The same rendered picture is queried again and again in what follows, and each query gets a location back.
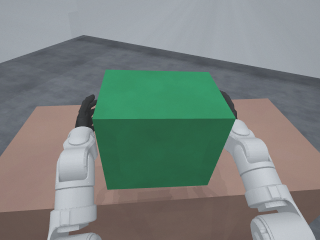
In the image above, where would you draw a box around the carton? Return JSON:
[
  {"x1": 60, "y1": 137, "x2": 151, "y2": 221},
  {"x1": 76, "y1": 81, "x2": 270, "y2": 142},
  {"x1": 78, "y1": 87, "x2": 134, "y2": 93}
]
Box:
[{"x1": 92, "y1": 69, "x2": 236, "y2": 190}]

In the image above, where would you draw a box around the left robot forearm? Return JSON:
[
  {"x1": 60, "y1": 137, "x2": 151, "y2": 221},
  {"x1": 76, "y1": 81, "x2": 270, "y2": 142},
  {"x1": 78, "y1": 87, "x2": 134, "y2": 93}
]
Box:
[{"x1": 47, "y1": 126, "x2": 98, "y2": 240}]

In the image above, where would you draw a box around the left robot hand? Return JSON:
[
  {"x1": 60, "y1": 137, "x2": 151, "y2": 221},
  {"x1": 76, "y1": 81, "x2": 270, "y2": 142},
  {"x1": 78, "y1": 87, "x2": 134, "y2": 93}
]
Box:
[{"x1": 75, "y1": 94, "x2": 97, "y2": 132}]

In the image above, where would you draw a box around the pedestal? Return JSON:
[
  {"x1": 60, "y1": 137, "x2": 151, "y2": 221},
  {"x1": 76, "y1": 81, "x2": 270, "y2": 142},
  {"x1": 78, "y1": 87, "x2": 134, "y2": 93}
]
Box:
[{"x1": 0, "y1": 98, "x2": 320, "y2": 240}]

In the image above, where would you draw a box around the right robot hand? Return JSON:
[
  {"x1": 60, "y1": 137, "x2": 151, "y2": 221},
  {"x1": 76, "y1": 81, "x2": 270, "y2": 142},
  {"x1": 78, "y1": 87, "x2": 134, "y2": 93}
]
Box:
[{"x1": 219, "y1": 90, "x2": 238, "y2": 120}]

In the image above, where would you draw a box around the right robot forearm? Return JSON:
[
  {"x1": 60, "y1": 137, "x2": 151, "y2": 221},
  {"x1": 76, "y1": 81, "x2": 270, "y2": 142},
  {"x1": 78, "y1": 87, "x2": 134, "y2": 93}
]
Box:
[{"x1": 224, "y1": 119, "x2": 316, "y2": 240}]

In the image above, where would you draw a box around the right robot upper arm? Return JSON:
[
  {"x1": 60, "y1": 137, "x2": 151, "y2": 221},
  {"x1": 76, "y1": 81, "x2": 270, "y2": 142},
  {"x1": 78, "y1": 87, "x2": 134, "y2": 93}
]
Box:
[{"x1": 250, "y1": 211, "x2": 314, "y2": 240}]

